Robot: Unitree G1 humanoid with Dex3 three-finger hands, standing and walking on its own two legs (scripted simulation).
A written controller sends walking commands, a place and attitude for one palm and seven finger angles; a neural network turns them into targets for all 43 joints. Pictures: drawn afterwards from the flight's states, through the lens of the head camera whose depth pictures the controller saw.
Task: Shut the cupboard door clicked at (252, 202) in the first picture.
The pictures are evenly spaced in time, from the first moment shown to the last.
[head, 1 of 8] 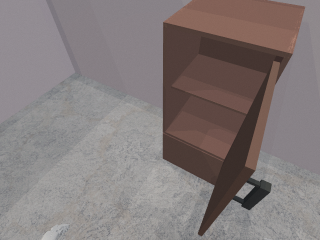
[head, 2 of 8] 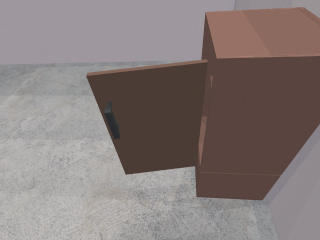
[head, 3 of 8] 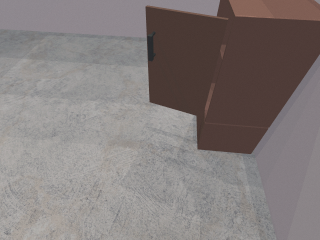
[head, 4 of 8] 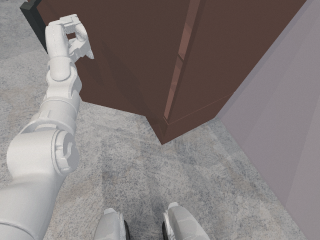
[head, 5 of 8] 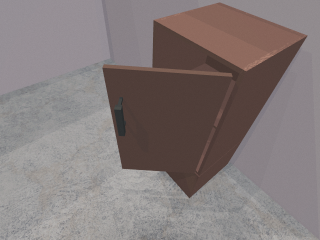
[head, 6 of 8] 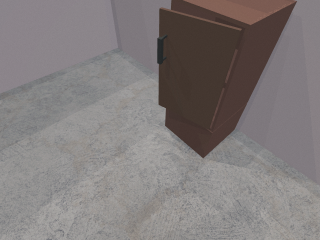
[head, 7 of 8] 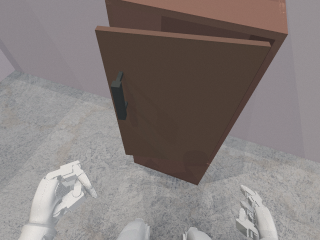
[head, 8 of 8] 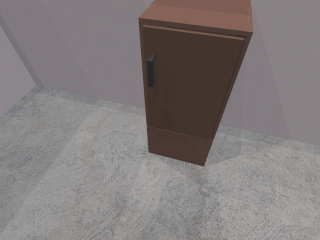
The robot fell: no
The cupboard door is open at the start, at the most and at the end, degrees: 92 101 0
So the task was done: yes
